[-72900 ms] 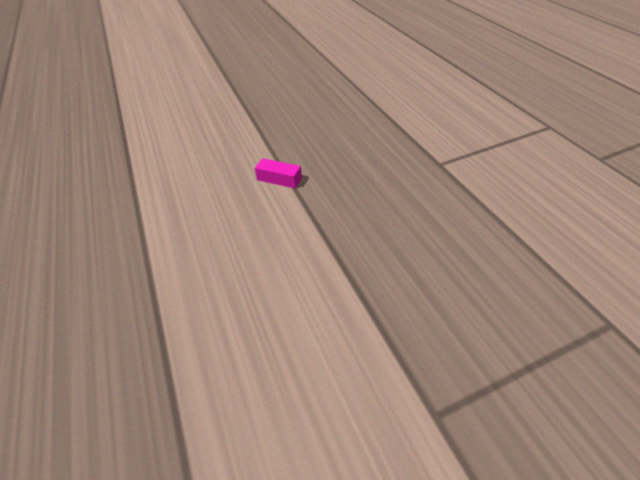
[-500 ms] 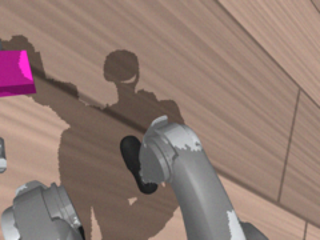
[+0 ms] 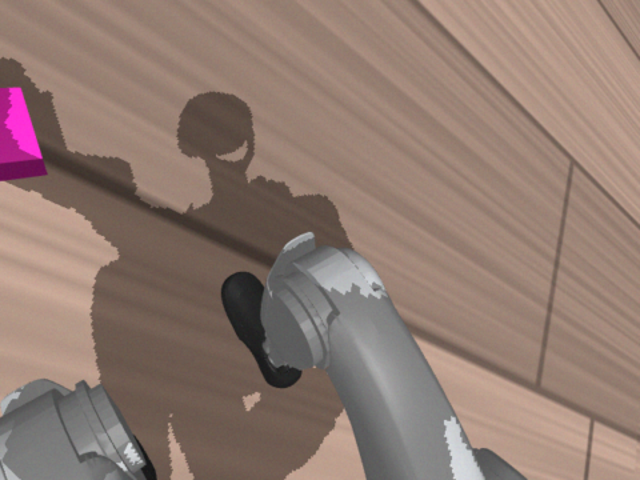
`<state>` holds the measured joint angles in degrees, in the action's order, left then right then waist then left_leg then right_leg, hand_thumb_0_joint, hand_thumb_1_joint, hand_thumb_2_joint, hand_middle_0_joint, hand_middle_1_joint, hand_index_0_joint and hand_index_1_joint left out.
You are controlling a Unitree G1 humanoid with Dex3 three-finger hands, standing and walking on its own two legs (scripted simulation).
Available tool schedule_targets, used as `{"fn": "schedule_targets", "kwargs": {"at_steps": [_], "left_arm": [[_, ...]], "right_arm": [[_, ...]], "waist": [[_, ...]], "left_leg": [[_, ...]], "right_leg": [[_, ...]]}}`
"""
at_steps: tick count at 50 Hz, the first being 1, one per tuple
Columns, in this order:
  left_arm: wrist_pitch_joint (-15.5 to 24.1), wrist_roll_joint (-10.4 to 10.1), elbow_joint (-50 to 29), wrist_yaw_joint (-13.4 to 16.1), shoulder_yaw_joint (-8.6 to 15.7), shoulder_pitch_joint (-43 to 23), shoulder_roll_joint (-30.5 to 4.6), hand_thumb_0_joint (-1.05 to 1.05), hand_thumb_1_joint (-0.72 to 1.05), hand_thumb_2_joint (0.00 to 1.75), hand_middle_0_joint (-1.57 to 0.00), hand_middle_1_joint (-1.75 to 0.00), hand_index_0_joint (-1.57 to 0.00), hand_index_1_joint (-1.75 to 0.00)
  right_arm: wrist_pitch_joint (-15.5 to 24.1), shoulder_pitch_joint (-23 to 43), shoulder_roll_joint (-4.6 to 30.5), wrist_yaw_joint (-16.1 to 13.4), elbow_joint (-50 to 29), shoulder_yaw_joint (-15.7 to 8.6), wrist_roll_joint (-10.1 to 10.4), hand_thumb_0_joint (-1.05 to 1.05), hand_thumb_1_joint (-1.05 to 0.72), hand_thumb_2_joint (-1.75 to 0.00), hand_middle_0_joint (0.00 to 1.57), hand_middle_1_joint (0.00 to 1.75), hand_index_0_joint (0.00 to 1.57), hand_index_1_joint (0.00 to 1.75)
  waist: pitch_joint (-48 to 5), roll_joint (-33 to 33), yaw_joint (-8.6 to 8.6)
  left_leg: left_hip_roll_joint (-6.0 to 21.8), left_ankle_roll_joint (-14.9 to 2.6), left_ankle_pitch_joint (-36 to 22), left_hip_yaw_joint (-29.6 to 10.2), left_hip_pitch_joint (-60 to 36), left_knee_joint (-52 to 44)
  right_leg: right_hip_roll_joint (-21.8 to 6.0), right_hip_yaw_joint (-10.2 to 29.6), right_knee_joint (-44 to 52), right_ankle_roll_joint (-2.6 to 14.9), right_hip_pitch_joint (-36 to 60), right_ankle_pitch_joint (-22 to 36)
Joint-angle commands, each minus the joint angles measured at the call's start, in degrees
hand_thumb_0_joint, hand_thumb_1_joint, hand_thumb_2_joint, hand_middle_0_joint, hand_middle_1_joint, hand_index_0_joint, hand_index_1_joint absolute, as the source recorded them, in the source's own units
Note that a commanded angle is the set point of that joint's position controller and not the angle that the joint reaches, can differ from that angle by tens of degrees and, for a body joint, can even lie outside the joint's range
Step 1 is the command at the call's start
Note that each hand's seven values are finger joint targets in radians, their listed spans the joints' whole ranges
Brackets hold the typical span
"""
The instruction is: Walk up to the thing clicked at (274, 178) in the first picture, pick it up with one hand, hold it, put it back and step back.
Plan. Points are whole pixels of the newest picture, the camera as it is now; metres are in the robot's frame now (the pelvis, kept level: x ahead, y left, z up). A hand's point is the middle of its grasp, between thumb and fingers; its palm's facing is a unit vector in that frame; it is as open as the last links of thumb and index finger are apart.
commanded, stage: rest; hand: left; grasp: from above
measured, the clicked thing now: out of the picture +0.58 +0.16 -0.30
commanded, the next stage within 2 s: open in 0.12 s
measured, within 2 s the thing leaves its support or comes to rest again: neither
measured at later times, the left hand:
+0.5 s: hand out of the picture +0.56 +0.15 -0.25, palm faces -0.44 -0.02 -0.90, open 12.5 cm
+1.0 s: hand out of the picture +0.56 +0.14 -0.25, palm faces -0.43 -0.03 -0.90, open 13.2 cm
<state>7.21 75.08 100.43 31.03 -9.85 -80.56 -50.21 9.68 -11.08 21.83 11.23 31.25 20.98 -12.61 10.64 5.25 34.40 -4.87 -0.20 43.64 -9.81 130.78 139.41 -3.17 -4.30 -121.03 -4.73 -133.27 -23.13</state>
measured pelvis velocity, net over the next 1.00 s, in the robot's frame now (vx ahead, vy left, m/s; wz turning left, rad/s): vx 0.00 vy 0.00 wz -0.01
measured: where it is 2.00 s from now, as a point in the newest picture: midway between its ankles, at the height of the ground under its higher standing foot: (212, 425)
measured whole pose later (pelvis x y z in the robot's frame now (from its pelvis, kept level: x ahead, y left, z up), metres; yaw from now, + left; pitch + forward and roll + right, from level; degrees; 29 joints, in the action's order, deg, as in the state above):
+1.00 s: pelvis +0.00 +0.00 +0.01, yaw +0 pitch +34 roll -14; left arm 7.3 72.1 99.3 30.0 -10.9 -80.5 -53.5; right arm 10.0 -9.9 23.0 9.3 30.1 23.2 -13.1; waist 13.5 6.4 35.2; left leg -4.4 0.3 43.0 -10.9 129.6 138.3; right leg -3.0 -5.4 -119.5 -4.5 -131.8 -22.3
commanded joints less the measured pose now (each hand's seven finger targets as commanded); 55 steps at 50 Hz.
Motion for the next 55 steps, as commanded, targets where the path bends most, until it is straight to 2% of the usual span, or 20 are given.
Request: {"fn": "schedule_targets", "kwargs": {"at_steps": [1, 3, 4, 5, 6, 7, 8, 9, 10, 11, 15, 18, 22, 24, 28, 32, 37, 40, 45, 55], "left_arm": [[-0.16, -0.8, -7.53, 2.17, 0.25, -20.16, -3.83, 0.0, 0.19, 1.03, -0.5, -1.19, -0.56, -1.13], [-0.07, -0.83, -7.74, 2.08, 0.3, -20.69, -4.28, 0.0, 0.18, 1.02, -0.51, -1.16, -0.56, -1.11], [0.04, -1.37, -8.18, 1.98, -0.12, -20.81, -4.71, 0.0, 0.18, 1.01, -0.51, -1.16, -0.56, -1.11], [0.11, -1.17, -9.18, 2.1, 0.17, -21.72, -5.87, 0.0, 0.18, 1.05, -0.52, -1.16, -0.56, -1.11], [0.05, -1.32, -8.9, 2.02, 0.03, -21.48, -5.4, 0.0, 0.19, 1.02, -0.51, -1.16, -0.56, -1.11], [0.01, -1.34, -9.65, 1.74, 0.34, -20.85, -5.19, 0.0, 0.19, 1.03, -0.51, -1.17, -0.56, -1.11], [-0.02, -1.47, -7.38, 1.7, -0.39, -20.31, -4.58, 0.0, 0.2, 1.04, -0.53, -1.18, -0.58, -1.12], [0.05, -1.54, -7.49, 1.62, -0.22, -20.23, -4.71, 0.0, 0.21, 1.07, -0.54, -1.17, -0.58, -1.12], [0.12, -1.82, -6.62, 1.5, -0.74, -19.79, -4.43, 0.0, 0.22, 1.04, -0.54, -1.17, -0.59, -1.12], [0.21, -1.92, -6.92, 1.33, -0.39, -19.9, -4.69, 0.0, 0.21, 1.05, -0.53, -1.18, -0.58, -1.13], [0.57, -2.25, -7.98, 0.5, -0.36, -19.76, -5.58, 0.0, -0.11, 0.93, -0.21, -1.14, -0.26, -1.09], [0.96, -2.26, -8.08, 0.23, -0.86, -19.74, -5.86, 0.0, -0.35, 0.91, -0.11, -1.15, -0.16, -1.09], [1.31, -2.73, -8.72, 0.16, -0.88, -19.02, -5.66, 0.0, -0.42, 0.95, -0.07, -1.14, -0.12, -1.09], [1.52, -2.38, -9.91, 0.75, -0.8, -20.74, -6.35, 0.0, -0.43, 0.98, -0.08, -1.14, -0.11, -1.11], [1.44, -2.73, -8.76, 1.21, -1.16, -19.1, -5.23, 0.0, -0.43, 0.97, -0.07, -1.13, -0.11, -1.1], [1.23, -2.49, -8.21, 1.72, -1.04, -19.62, -5.75, 0.0, -0.43, 0.94, -0.07, -1.12, -0.11, -1.08], [0.72, -2.62, -7.88, 2.0, -0.58, -19.55, -6.49, 0.0, -0.42, 0.95, -0.07, -1.13, -0.11, -1.09], [0.42, -2.66, -7.29, 1.62, -1.01, -18.52, -6.27, 0.0, -0.4, 0.95, -0.07, -1.15, -0.11, -1.1], [0.38, -3.08, -8.49, 1.1, -0.87, -18.74, -7.06, 0.0, -0.41, 0.93, -0.07, -1.15, -0.11, -1.1], [0.65, -3.34, -10.55, 0.82, -1.0, -20.25, -7.32, 0.0, -0.39, 0.97, -0.08, -1.17, -0.12, -1.12]], "right_arm": [[-0.15, -12.67, 20.28, -0.41, 1.85, -5.7, 0.15, 0.0, -0.91, -0.9, 0.2, 0.3, 0.2, 0.3], [-0.05, -12.9, 20.41, -0.53, 1.66, -5.4, 0.18, 0.0, -0.91, -0.9, 0.2, 0.3, 0.2, 0.3], [-0.1, -12.26, 20.04, -0.67, 2.17, -5.32, 0.28, 0.0, -0.91, -0.9, 0.2, 0.3, 0.2, 0.3], [-0.37, -13.04, 20.11, -0.73, 2.2, -5.23, 0.27, 0.0, -0.91, -0.9, 0.2, 0.3, 0.2, 0.3], [-0.37, -12.99, 20.06, -0.79, 2.03, -5.18, 0.23, 0.0, -0.92, -0.9, 0.2, 0.3, 0.2, 0.3], [-0.15, -13.4, 20.49, -0.73, 1.89, -5.1, 0.06, 0.0, -0.91, -0.9, 0.2, 0.3, 0.2, 0.3], [-0.24, -12.72, 20.12, -0.83, 2.26, -5.12, 0.3, 0.0, -0.92, -0.9, 0.2, 0.3, 0.2, 0.3], [-0.36, -13.43, 20.49, -0.94, 2.38, -5.01, 0.28, 0.0, -0.91, -0.9, 0.2, 0.3, 0.2, 0.3], [-0.36, -12.54, 20.15, -1.04, 2.44, -4.93, 0.08, 0.0, -0.92, -0.9, 0.2, 0.3, 0.2, 0.3], [-0.33, -13.15, 20.42, -1.07, 2.36, -4.78, -0.07, 0.0, -0.91, -0.9, 0.2, 0.3, 0.2, 0.3], [-0.48, -13.17, 20.85, -1.38, 2.14, -4.61, -0.08, 0.0, -0.91, -0.9, 0.2, 0.3, 0.2, 0.3], [-0.67, -12.96, 20.68, -1.73, 1.85, -4.29, -0.2, 0.0, -0.91, -0.9, 0.2, 0.3, 0.2, 0.3], [-0.52, -12.58, 20.96, -2.09, 1.64, -4.01, -0.34, 0.0, -0.91, -0.9, 0.2, 0.3, 0.2, 0.3], [-0.76, -12.87, 20.89, -2.37, 1.81, -3.91, 0.04, 0.0, -0.91, -0.9, 0.2, 0.3, 0.2, 0.3], [-0.25, -11.84, 20.78, -2.48, 1.75, -3.77, -0.31, 0.0, -0.91, -0.9, 0.2, 0.3, 0.2, 0.3], [-0.11, -11.55, 20.85, -2.38, 1.66, -3.74, -0.09, 0.0, -0.91, -0.9, 0.2, 0.3, 0.2, 0.3], [-0.13, -12.15, 20.93, -2.28, 1.78, -3.65, -0.01, 0.0, -0.91, -0.9, 0.2, 0.3, 0.2, 0.3], [-0.03, -11.64, 20.81, -2.34, 1.59, -3.56, -0.15, 0.0, -0.91, -0.9, 0.2, 0.3, 0.2, 0.3], [-0.17, -12.37, 20.96, -2.44, 1.4, -3.44, -0.25, 0.0, -0.91, -0.9, 0.2, 0.3, 0.2, 0.3], [-0.71, -12.12, 20.83, -3.24, 1.14, -3.35, -0.06, 0.0, -0.91, -0.9, 0.2, 0.3, 0.2, 0.3]], "waist": [[-39.04, -32.77, 6.09], [-39.52, -32.51, 6.47], [-38.95, -32.01, 6.06], [-40.55, -33.13, 6.18], [-40.61, -32.48, 6.14], [-40.48, -33.35, 6.25], [-39.38, -32.47, 6.06], [-40.11, -32.27, 6.92], [-38.35, -31.34, 6.8], [-38.45, -31.14, 7.09], [-38.0, -31.55, 6.77], [-37.89, -31.38, 6.98], [-37.76, -31.55, 7.18], [-39.49, -33.33, 7.06], [-37.31, -32.09, 7.08], [-35.73, -32.58, 7.07], [-37.14, -32.02, 7.25], [-36.19, -30.69, 7.39], [-37.73, -31.32, 7.35], [-38.71, -33.15, 7.41]], "left_leg": [[2.77, 0.56, -16.34, 2.06, -22.91, -18.54], [2.74, 0.41, -16.1, 2.05, -21.94, -18.35], [2.58, 0.17, -14.31, 2.53, -20.82, -18.27], [2.61, 0.14, -15.29, 2.83, -21.11, -18.36], [2.59, 0.11, -14.92, 2.87, -21.21, -18.28], [2.85, 0.41, -17.28, 2.37, -22.61, -18.08], [2.67, 0.24, -15.85, 2.76, -21.07, -17.73], [2.87, 0.3, -16.95, 2.3, -21.02, -17.91], [2.57, 0.05, -15.09, 2.78, -20.23, -17.74], [2.71, 0.03, -15.72, 2.53, -19.76, -17.8], [2.95, 0.24, -15.24, 2.14, -20.93, -18.53], [2.86, 0.11, -14.03, 2.33, -20.52, -18.89], [3.04, 0.23, -14.43, 1.74, -22.13, -18.74], [3.18, 0.49, -15.91, 1.61, -22.84, -18.96], [3.1, 0.36, -14.44, 1.7, -22.75, -18.79], [3.21, 0.46, -12.79, 1.26, -22.2, -19.76], [3.25, 0.35, -14.43, 1.36, -21.51, -19.5], [2.96, 0.04, -13.38, 2.05, -20.3, -19.17], [2.9, 0.0, -14.94, 2.53, -20.84, -18.78], [3.3, 0.5, -14.15, 1.45, -23.33, -19.74]], "right_leg": [[2.21, -8.1, 4.42, 4.64, 33.42, 6.4], [2.09, -7.98, 4.56, 4.6, 34.17, 6.45], [2.46, -7.96, 4.97, 4.67, 34.92, 5.17], [2.51, -7.7, 5.18, 4.65, 36.69, 6.31], [2.51, -7.76, 5.06, 4.66, 36.73, 6.2], [2.1, -7.95, 4.45, 4.59, 35.64, 7.56], [2.54, -8.13, 4.83, 4.79, 35.49, 6.42], [2.45, -8.22, 4.84, 4.66, 36.08, 7.44], [2.71, -8.13, 5.41, 4.7, 36.23, 6.17], [2.5, -8.16, 5.41, 4.5, 36.4, 6.6], [2.47, -8.45, 5.53, 4.59, 35.8, 5.53], [2.65, -8.43, 5.72, 4.57, 36.87, 4.82], [2.5, -8.69, 5.74, 4.46, 35.95, 5.17], [2.4, -8.63, 5.67, 4.67, 36.43, 6.47], [2.51, -8.8, 5.86, 4.66, 35.18, 5.34], [2.31, -8.8, 6.18, 4.62, 33.68, 3.85], [2.29, -8.63, 6.23, 4.43, 35.62, 5.58], [2.5, -8.48, 6.46, 4.4, 36.53, 5.07], [2.62, -8.26, 6.7, 4.39, 38.56, 6.16], [2.63, -8.73, 6.88, 4.67, 37.06, 5.18]]}}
